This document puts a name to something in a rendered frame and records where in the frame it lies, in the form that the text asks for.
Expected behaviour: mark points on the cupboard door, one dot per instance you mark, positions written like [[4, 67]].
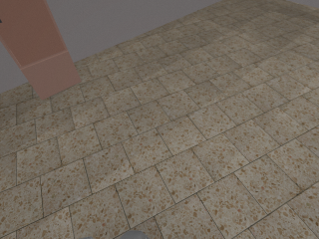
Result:
[[28, 30]]

